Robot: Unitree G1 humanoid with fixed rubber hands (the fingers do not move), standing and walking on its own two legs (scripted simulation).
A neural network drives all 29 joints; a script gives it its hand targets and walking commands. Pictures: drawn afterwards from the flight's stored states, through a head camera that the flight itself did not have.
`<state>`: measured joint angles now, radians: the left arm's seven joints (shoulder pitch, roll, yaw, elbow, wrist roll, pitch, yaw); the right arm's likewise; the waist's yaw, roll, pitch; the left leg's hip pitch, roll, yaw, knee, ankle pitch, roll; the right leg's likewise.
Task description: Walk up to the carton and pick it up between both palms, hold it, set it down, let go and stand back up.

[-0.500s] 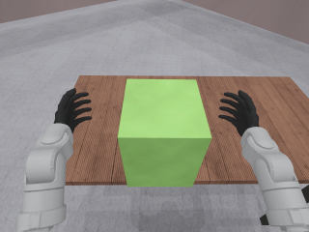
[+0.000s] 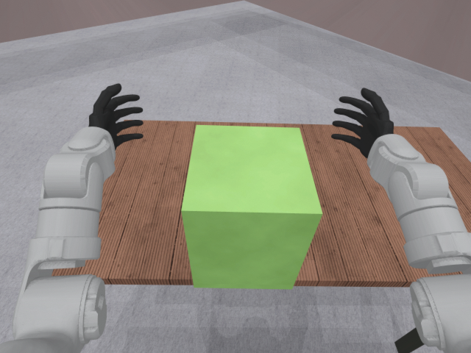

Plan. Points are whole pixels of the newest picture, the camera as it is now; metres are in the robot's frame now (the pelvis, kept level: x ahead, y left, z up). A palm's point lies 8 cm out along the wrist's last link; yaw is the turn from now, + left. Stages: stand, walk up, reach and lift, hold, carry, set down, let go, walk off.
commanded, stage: reach and lift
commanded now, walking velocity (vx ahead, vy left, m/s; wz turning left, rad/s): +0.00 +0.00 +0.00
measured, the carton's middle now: (245, 209) +0.39 +0.00 +0.03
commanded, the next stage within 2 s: none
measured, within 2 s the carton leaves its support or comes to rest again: neither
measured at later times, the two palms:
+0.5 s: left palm (118, 135) +0.41 +0.22 +0.19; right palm (365, 135) +0.43 -0.19 +0.20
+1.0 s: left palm (137, 175) +0.40 +0.21 +0.10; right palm (334, 173) +0.42 -0.16 +0.11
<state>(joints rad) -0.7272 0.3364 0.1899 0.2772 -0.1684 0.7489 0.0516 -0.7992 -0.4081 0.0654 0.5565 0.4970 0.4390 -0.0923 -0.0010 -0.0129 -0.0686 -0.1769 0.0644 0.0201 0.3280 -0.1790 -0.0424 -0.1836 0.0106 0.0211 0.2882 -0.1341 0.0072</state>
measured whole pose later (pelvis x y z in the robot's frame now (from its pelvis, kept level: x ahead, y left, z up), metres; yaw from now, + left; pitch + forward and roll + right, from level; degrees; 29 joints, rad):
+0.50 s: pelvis +0.00 +0.00 +0.00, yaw +0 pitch +1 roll -1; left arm -0.86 0.32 0.11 0.66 -0.13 0.54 0.03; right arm -0.96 -0.40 0.14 0.94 0.50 0.32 -0.05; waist 0.01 -0.02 -0.06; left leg -0.16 0.07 0.01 0.32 -0.18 -0.04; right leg -0.15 0.01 0.01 0.25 -0.12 0.01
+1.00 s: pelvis +0.00 +0.00 +0.00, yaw +1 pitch +5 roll -1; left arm -0.80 0.19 0.12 0.94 -0.07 0.12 0.06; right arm -0.84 -0.24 0.04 1.08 0.29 0.01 -0.10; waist 0.04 -0.02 -0.07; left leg -0.26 0.06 0.00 0.38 -0.20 -0.04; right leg -0.26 0.01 0.01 0.32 -0.15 0.01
